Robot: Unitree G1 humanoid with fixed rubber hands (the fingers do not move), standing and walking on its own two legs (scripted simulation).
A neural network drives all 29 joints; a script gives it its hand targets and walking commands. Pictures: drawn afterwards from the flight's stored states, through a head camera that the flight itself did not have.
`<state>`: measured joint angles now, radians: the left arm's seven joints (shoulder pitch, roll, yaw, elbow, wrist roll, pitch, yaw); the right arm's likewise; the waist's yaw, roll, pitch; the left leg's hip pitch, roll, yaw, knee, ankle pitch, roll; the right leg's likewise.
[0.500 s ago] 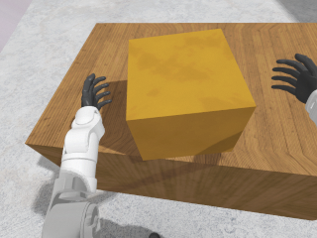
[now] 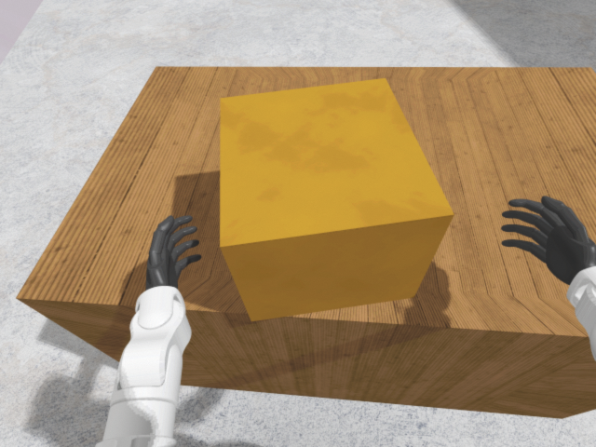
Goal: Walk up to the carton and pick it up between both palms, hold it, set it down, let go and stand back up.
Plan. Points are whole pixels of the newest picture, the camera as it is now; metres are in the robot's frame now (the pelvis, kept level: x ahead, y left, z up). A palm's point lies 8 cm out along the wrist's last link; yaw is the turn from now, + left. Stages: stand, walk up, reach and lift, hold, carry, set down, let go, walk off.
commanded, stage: set down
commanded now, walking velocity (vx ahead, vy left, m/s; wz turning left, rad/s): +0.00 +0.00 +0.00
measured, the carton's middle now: (318, 199) +0.51 +0.05 +0.00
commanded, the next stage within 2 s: let go in 1.96 s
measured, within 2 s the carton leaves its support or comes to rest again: neither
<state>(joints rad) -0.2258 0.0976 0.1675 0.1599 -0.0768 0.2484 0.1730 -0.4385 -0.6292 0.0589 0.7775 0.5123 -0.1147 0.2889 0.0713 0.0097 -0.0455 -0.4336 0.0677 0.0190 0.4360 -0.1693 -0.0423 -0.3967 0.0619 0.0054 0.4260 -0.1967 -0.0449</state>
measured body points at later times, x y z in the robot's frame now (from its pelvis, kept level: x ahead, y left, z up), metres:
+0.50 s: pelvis +0.00 +0.00 +0.00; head +0.04 +0.00 +0.44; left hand +0.28 +0.23 +0.01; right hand +0.31 -0.29 +0.02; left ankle +0.02 +0.15 -0.74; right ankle +0.00 -0.09 -0.74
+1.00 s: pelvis +0.01 +0.00 -0.01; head +0.03 +0.01 +0.44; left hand +0.25 +0.22 -0.03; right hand +0.27 -0.28 -0.03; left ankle +0.02 +0.15 -0.74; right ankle +0.00 -0.09 -0.74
